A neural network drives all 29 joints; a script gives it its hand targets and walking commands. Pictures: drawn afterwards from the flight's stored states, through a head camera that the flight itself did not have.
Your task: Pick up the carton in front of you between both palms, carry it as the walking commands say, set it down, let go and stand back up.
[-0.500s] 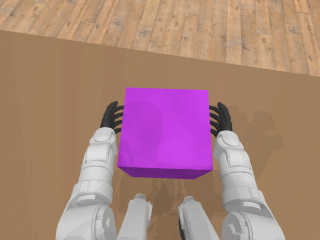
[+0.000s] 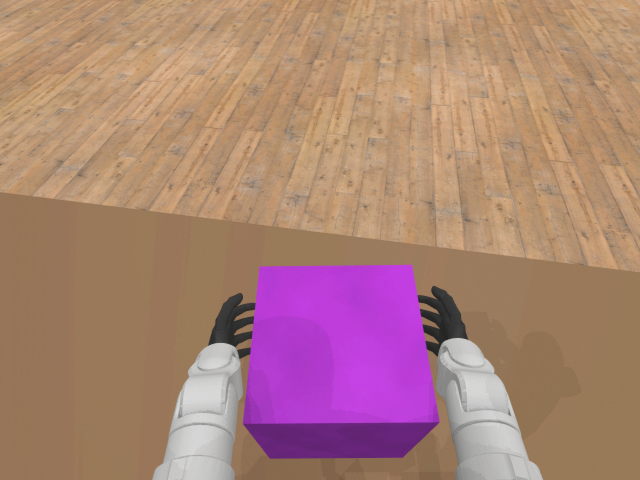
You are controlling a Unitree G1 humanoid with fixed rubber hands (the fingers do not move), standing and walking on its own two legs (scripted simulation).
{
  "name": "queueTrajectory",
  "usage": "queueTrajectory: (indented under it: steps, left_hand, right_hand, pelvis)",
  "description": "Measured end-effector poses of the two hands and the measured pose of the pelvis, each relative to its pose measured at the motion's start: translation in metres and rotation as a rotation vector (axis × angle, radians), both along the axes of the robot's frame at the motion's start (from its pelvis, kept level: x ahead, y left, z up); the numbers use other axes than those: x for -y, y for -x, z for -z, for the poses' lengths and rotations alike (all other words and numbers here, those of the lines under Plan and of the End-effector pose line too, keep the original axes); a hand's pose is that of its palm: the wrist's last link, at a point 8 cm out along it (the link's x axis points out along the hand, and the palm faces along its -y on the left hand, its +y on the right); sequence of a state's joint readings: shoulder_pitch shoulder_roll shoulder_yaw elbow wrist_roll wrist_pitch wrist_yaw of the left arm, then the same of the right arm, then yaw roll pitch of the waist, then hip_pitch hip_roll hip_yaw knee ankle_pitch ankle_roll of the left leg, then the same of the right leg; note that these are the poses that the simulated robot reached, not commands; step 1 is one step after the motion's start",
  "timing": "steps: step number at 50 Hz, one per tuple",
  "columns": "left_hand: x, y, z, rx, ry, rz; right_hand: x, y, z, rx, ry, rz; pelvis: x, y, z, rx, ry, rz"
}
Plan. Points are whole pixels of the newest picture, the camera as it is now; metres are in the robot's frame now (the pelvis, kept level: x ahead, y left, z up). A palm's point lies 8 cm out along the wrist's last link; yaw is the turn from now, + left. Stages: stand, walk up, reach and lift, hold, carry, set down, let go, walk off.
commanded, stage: reach and lift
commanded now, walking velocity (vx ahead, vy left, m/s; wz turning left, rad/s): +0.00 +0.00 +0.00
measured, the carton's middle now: (335, 368) +0.31 +0.00 -0.08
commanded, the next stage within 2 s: hold in 1.14 s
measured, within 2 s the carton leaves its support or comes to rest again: neither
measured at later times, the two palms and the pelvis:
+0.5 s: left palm (214, 347) +0.28 +0.15 +0.04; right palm (465, 338) +0.29 -0.15 +0.05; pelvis -0.02 +0.00 +0.02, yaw +0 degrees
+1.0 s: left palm (214, 336) +0.29 +0.15 +0.05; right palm (467, 328) +0.29 -0.15 +0.06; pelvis +0.00 +0.00 +0.02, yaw +0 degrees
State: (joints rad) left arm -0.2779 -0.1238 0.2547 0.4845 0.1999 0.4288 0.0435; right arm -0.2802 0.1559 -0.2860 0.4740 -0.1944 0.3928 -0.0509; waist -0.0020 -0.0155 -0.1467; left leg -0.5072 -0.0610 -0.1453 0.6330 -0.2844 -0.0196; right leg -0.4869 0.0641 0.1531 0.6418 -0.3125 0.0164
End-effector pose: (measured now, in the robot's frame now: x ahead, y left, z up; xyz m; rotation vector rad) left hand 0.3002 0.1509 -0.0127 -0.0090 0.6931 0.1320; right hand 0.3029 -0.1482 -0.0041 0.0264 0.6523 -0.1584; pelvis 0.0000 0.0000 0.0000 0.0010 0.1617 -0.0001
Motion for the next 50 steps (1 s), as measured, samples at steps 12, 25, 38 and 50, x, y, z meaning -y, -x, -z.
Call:
queueTrajectory:
  steps: [12,25,38,50]
  left_hand:
    - [0.003,0.017,-0.048,-0.005,-0.035,0.015]
    - [0.001,0.020,-0.052,-0.008,-0.027,0.006]
    - [0.002,0.014,-0.059,-0.005,-0.037,0.017]
    - [0.002,0.013,-0.064,-0.009,-0.049,0.023]
  right_hand:
    - [0.003,0.014,-0.047,-0.006,0.031,-0.035]
    - [0.001,0.017,-0.050,-0.009,0.027,-0.031]
    - [0.002,0.012,-0.057,-0.007,0.037,-0.033]
    - [0.002,0.010,-0.062,-0.011,0.049,-0.044]
  pelvis:
    - [0.001,0.002,-0.017,0.188,-0.001,0.002]
    - [0.001,0.017,-0.015,0.222,0.000,-0.001]
    - [-0.002,0.008,-0.019,0.227,-0.001,0.003]
    - [-0.001,-0.001,-0.022,0.238,-0.001,0.002]
